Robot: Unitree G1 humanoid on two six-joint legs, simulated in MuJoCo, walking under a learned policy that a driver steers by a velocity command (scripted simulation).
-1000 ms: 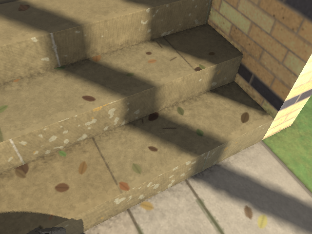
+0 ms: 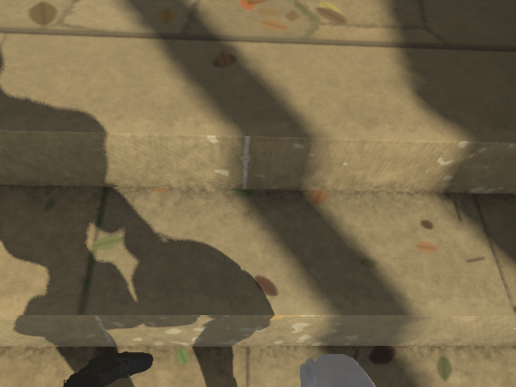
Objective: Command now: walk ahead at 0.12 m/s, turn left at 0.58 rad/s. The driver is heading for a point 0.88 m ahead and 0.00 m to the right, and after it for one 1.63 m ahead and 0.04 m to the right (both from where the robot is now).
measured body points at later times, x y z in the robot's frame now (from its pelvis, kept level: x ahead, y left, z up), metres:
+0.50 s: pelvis +0.12 -0.08 +0.13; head +0.15 -0.09 +0.57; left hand +0.18 +0.18 +0.01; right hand +0.37 -0.26 +0.04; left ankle +0.10 +0.06 -0.41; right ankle +0.22 -0.15 -0.57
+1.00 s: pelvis +0.25 +0.06 +0.16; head +0.25 +0.08 +0.61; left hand +0.28 +0.32 +0.02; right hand +0.38 -0.17 +0.04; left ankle +0.19 +0.14 -0.57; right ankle +0.24 -0.10 -0.37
